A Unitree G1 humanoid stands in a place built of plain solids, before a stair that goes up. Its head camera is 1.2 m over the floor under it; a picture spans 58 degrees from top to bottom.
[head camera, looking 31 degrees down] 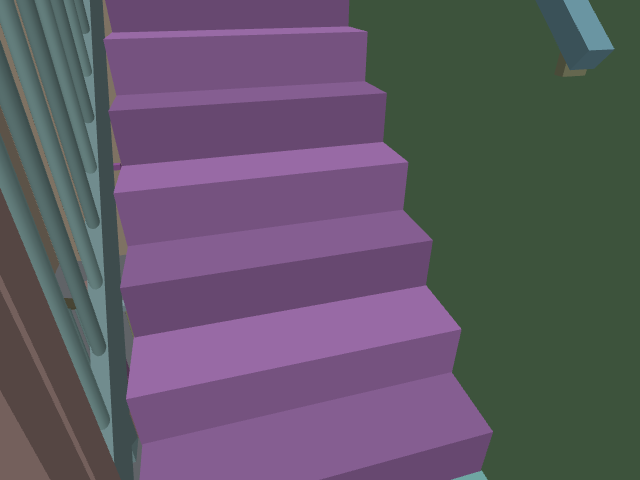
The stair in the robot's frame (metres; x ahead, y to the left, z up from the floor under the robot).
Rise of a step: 0.17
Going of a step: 0.21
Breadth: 0.90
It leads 16 degrees to the left of straight ahead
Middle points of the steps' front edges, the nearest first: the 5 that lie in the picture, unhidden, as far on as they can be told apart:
0.81 0.03 0.35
1.01 0.09 0.52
1.22 0.14 0.69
1.43 0.20 0.87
1.63 0.26 1.04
